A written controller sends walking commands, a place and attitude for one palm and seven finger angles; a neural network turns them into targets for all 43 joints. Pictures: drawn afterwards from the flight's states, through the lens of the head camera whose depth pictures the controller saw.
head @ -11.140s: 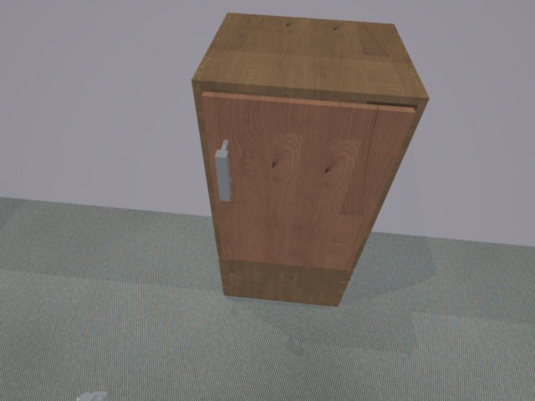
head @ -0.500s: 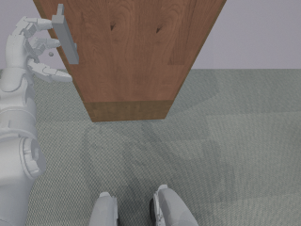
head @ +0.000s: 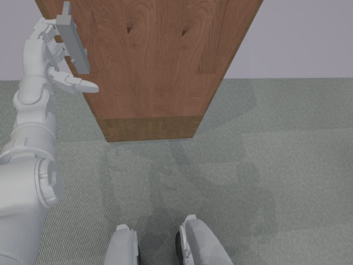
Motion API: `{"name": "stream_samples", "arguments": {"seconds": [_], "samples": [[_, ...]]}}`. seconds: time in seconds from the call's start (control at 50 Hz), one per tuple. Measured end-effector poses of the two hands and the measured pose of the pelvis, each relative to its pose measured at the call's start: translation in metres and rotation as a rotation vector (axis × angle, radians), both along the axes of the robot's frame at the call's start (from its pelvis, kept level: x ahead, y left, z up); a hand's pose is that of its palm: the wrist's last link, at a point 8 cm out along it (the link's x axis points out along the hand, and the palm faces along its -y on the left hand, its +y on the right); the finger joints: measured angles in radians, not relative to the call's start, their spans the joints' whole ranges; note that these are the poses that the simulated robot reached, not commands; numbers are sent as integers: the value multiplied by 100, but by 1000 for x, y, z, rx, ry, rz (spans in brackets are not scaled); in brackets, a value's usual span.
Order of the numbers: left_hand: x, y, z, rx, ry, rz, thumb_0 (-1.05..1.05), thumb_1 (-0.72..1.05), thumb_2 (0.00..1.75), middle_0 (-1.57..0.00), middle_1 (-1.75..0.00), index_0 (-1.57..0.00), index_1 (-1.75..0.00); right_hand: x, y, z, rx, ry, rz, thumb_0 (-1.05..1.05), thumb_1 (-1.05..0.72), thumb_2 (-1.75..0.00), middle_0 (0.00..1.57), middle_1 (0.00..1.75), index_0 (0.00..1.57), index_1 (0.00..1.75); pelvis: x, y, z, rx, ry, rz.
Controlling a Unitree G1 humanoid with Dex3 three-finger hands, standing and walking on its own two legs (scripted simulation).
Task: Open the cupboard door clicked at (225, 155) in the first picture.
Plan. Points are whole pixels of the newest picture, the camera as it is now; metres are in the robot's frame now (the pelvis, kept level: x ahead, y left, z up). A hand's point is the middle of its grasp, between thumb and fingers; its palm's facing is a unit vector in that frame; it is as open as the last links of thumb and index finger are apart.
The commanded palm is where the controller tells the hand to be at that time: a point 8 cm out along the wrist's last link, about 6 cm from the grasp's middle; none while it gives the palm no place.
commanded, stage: slide the fingers in behind the handle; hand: left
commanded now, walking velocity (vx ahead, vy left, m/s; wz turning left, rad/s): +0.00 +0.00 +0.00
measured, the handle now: (76, 40) +0.59 +0.16 +0.07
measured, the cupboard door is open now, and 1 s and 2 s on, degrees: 0 0 14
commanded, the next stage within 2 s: close the thumb around the handle in 0.60 s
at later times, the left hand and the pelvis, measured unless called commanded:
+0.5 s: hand (82, 61) +0.54 +0.14 +0.06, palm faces -0.02 -1.00 -0.03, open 13.9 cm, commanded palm +0.52 +0.18 +0.07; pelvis +0.00 +0.00 +0.00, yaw +0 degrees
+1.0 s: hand (86, 61) +0.54 +0.14 +0.06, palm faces -0.03 -1.00 -0.03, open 11.4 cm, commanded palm +0.51 +0.18 +0.07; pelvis +0.00 +0.00 +0.00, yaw +0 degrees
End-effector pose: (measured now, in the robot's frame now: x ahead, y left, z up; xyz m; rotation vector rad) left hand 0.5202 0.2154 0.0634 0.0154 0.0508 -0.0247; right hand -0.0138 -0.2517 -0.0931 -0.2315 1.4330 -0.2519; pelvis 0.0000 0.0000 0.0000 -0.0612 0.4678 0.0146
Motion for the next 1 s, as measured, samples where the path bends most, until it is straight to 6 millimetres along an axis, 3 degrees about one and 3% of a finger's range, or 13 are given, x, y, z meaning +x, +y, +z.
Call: {"name": "stream_samples", "arguments": {"seconds": [0.3, 0.56, 0.76, 0.86, 1.0], "samples": [[-5, -23, 3, -3, -1, -13, -1, -50, 30, -30, -120, -31, -120, 7, 1, 1, 16, -19, 6, 0, -90, -90, 21, 30, 20, 30, 4, 0, 4, 4, -14, 3], [-2, -17, 2, 14, -22, 3, -1, -49, 30, -30, -120, -31, -120, 4, -4, -4, 11, -7, 9, 0, -90, -90, 21, 30, 20, 30, -1, -3, 0, 9, -4, 2], [-3, -24, 3, -3, -4, -2, -1, -49, 30, -30, -120, -31, -120, 4, -6, -2, 8, -6, 11, 0, -90, -90, 21, 30, 20, 30, 1, -4, 2, 8, -8, 6], [-2, -26, 5, 9, -23, -4, -1, -39, 34, -31, -121, -31, -121, 5, -7, -2, 7, -14, 8, 0, -90, -90, 21, 30, 20, 30, 1, -5, 1, 9, -7, 4], [-4, -26, 2, 11, -6, -1, -1, -10, 47, -33, -124, -33, -124, 5, -6, -3, 16, -12, 5, 0, -90, -90, 20, 30, 20, 30, 2, -5, 2, 12, -9, 1]]}}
